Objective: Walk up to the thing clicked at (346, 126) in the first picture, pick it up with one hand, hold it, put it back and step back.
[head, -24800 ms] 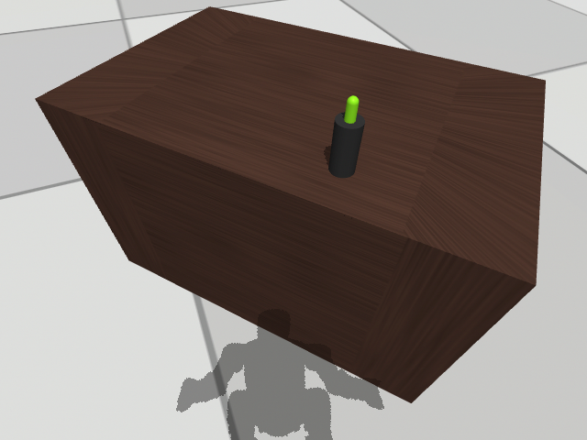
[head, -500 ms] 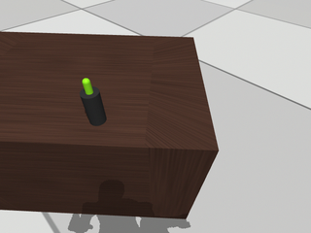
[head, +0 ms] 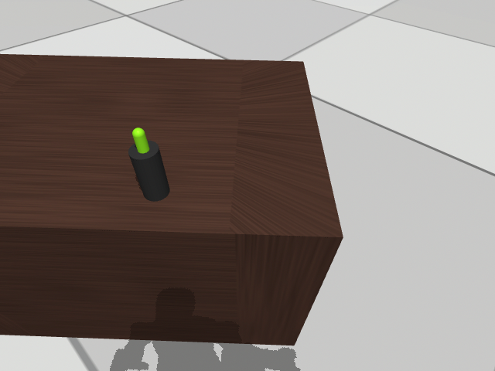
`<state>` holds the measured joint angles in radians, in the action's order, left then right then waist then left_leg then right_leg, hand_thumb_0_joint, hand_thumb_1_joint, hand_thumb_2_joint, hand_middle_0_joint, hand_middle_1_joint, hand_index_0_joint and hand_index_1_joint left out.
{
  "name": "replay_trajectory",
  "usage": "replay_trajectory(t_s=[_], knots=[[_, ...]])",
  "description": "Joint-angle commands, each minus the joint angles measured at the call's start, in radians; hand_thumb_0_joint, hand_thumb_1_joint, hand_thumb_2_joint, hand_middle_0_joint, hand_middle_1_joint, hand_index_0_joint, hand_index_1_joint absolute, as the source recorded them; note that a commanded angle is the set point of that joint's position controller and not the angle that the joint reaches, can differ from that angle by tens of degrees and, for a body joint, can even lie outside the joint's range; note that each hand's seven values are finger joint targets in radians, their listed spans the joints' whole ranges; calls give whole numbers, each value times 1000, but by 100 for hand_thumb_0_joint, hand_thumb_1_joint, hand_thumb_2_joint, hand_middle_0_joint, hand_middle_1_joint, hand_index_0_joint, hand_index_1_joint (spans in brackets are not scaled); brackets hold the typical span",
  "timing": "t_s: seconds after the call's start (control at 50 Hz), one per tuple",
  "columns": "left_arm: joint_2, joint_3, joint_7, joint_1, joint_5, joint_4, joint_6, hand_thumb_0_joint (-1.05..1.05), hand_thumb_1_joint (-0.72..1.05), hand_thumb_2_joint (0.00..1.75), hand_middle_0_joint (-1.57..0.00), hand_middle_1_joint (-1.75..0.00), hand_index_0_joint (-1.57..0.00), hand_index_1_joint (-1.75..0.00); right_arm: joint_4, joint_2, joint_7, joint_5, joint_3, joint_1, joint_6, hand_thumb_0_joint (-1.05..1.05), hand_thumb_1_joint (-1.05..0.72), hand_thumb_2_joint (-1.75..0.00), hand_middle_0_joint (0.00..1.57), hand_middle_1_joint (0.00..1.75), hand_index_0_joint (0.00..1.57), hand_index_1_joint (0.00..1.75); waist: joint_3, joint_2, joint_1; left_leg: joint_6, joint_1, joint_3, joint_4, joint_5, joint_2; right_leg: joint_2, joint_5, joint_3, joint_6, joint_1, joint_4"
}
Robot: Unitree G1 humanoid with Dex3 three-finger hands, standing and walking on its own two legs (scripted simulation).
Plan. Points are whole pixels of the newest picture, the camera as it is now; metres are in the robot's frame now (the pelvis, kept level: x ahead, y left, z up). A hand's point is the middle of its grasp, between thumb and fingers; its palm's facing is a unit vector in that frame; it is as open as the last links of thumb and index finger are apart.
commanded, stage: home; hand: left
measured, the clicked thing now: (148, 163) +0.49 +0.20 +0.06
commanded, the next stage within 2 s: stand in 0.88 s
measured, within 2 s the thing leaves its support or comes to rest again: neither
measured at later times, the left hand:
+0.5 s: hand out of the picture +0.10 +0.25 -0.15, palm faces -0.05 -0.93 -0.36, open 17.6 cm
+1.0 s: hand out of the picture +0.10 +0.25 -0.15, palm faces -0.06 -0.93 -0.35, open 17.6 cm
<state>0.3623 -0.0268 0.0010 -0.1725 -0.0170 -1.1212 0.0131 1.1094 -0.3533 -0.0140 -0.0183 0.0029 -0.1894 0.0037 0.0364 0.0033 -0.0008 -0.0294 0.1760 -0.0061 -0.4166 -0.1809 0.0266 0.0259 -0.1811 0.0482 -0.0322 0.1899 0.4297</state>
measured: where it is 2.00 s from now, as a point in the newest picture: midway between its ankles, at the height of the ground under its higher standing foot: outside the picture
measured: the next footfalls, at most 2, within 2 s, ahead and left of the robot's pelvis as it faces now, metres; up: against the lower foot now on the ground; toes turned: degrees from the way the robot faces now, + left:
none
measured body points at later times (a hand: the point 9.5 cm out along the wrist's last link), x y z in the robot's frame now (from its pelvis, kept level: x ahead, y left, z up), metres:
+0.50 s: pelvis +0.02 +0.00 +0.00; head +0.01 -0.01 +0.45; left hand +0.10 +0.30 -0.12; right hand +0.09 -0.31 -0.13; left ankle +0.03 +0.14 -0.74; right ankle +0.04 -0.14 -0.74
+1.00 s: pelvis +0.03 +0.00 +0.00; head +0.03 -0.01 +0.45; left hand +0.10 +0.30 -0.13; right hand +0.08 -0.31 -0.13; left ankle +0.03 +0.14 -0.74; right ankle +0.04 -0.14 -0.74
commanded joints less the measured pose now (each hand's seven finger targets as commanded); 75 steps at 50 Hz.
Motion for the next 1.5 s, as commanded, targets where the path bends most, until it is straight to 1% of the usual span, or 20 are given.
replay_trajectory(t_s=[0.0, 0.08, 0.16, 0.22, 0.32, 0.42, 0.52, 0.58, 0.7, 0.82, 0.88, 0.92, 0.96, 1.0, 1.02, 1.16, 1.18, 1.22, 1.32, 1.48], knots=[[215, 47, -13, 51, 6, 47, 18, 0, -59, 3, -5, -4, -5, -4, -67, -209, 15, 3, 39, 58, -25, 0, -90, -90, 20, 30, 20, 30, -10, 8, 5, 50, 34, -97, 131, -132, 83, 74, -70, 83, 58, 5, -105], [216, 49, -12, 64, 5, 46, 16, 0, -58, 3, -5, -4, -5, -4, -64, -214, 17, 6, 38, 69, -26, 0, -90, -90, 20, 30, 20, 30, 10, 18, 3, 47, 33, -93, 140, -139, 81, 69, -69, 82, 57, 19, -109], [220, 49, -14, 77, 5, 44, 23, 0, -60, 2, -4, -4, -5, -4, -60, -213, 18, 9, 38, 73, -28, 0, -90, -90, 20, 30, 20, 30, -47, -15, -6, 47, -46, -78, 103, 5, 87, 86, 67, 85, 55, -6, -107], [214, 48, -15, 86, 10, 43, 19, 0, -59, 3, -5, -4, -5, -4, -58, -213, 19, 8, 35, 87, -28, 0, -90, -90, 20, 30, 20, 30, -47, 0, -2, 43, -43, -74, 113, 40, 90, 88, 113, 83, 53, -28, -102], [211, 50, -15, 95, 10, 35, 15, 0, -59, 3, -5, -4, -5, -4, -50, -212, 21, 10, 33, 99, -25, 0, -90, -90, 20, 30, 20, 30, -34, -16, 0, 39, -52, -72, 123, 43, 93, 84, 90, 75, 49, -29, -112], [211, 51, -14, 103, 9, 39, 17, 0, -59, 3, -5, -4, -5, -4, -47, -213, 20, 9, 33, 103, -25, 0, -90, -90, 20, 30, 20, 30, -48, 4, -3, 35, -66, -61, 118, 70, 95, 89, 132, 77, 49, -42, -117], [212, 55, -14, 111, 8, 38, 14, 0, -59, 3, -5, -4, -5, -4, -44, -214, 19, 8, 36, 112, -23, 0, -90, -90, 20, 30, 20, 30, -24, -5, -2, 35, -52, -61, 134, 18, 92, 83, 84, 73, 45, -33, -133], [217, 59, -14, 112, 7, 39, 18, 0, -58, 4, -5, -5, -5, -5, -45, -214, 19, 10, 36, 111, -25, 0, -90, -90, 20, 30, 20, 30, -47, -10, -5, 35, -80, -57, 127, 67, 98, 88, 144, 73, 45, -49, -122], [214, 60, -14, 119, 7, 41, 12, 0, -61, 2, -4, -4, -5, -4, -42, -216, 19, 5, 40, 111, -20, 0, -90, -90, 20, 30, 20, 30, -5, -2, -5, 38, -47, -60, 142, -46, 93, 80, -6, 74, 49, -14, -147], [211, 60, -12, 110, 8, 45, 17, 0, -60, 3, -5, -4, -5, -4, -43, -213, 17, 9, 39, 104, -23, 0, -90, -90, 20, 30, 20, 30, -50, -2, -5, 39, -80, -57, 129, 35, 98, 88, 98, 77, 50, -37, -128], [213, 60, -11, 105, 8, 44, 14, 0, -60, 2, -4, -4, -5, -4, -41, -211, 19, 7, 38, 100, -24, 0, -90, -90, 20, 30, 20, 30, -28, -1, -5, 39, -59, -56, 142, 2, 96, 87, 77, 78, 49, -34, -133], [210, 61, -12, 103, 8, 47, 13, 0, -61, 2, -4, -4, -5, -4, -45, -213, 20, 8, 39, 108, -24, 0, -90, -90, 20, 30, 20, 30, -51, 3, -1, 37, -82, -56, 133, 52, 99, 85, 118, 71, 49, -38, -120], [213, 60, -12, 105, 8, 45, 12, 0, -58, 4, -5, -5, -5, -5, -40, -212, 20, 8, 38, 97, -24, 0, -90, -90, 20, 30, 20, 30, -48, -4, -6, 38, -78, -55, 139, 43, 100, 87, 111, 76, 52, -44, -122], [212, 60, -12, 100, 8, 45, 10, 0, -42, 20, -20, -21, -20, -21, -40, -214, 21, 7, 39, 100, -23, 0, -90, -90, 20, 30, 20, 30, -32, 9, -4, 37, -66, -55, 144, 23, 98, 83, 93, 71, 49, -36, -124], [212, 60, -12, 103, 9, 46, 9, 0, -34, 28, -20, -29, -20, -29, -41, -212, 22, 7, 39, 100, -24, 0, -90, -90, 20, 30, 20, 30, -32, 1, -4, 35, -70, -53, 144, 33, 97, 83, 91, 72, 51, -32, -121], [209, 56, -13, 95, 7, 52, 13, 0, 22, 84, -20, -30, -20, -30, -40, -216, 21, 8, 43, 100, -24, 0, -90, -90, 20, 30, 20, 30, -63, -1, -7, 38, -109, -49, 121, 101, 103, 90, 166, 72, 48, -37, -124], [210, 56, -14, 102, 10, 52, 12, 0, 30, 90, -20, -30, -20, -30, -37, -206, 20, 9, 40, 94, -22, 0, -90, -90, 20, 30, 20, 30, -43, -13, -9, 34, -90, -50, 129, 85, 100, 86, 143, 68, 47, -36, -122], [204, 54, -14, 96, 8, 52, 11, 0, 46, 90, -20, -30, -20, -30, -38, -211, 20, 9, 42, 102, -20, 0, -90, -90, 20, 30, 20, 30, -38, -10, -7, 38, -93, -48, 127, 63, 100, 86, 128, 72, 46, -29, -132], [208, 59, -14, 94, 10, 56, 12, 0, 86, 90, -20, -30, -20, -30, -40, -213, 21, 9, 44, 101, -25, 0, -90, -90, 20, 30, 20, 30, -62, 1, -5, 38, -102, -42, 126, 120, 104, 92, 199, 71, 48, -62, -115], [211, 62, -14, 98, 9, 59, 10, 0, 90, 90, -20, -30, -20, -30, -43, -209, 21, 8, 44, 110, -23, 0, -90, -90, 20, 30, 20, 30, -36, 2, -5, 36, -92, -46, 141, 79, 101, 87, 148, 69, 44, -42, -127]])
